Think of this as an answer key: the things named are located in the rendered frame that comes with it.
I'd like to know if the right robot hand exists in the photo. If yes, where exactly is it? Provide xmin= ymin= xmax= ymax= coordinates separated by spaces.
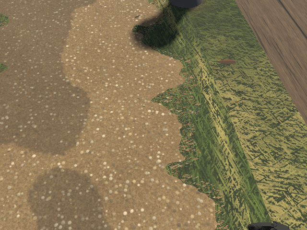
xmin=248 ymin=220 xmax=290 ymax=230

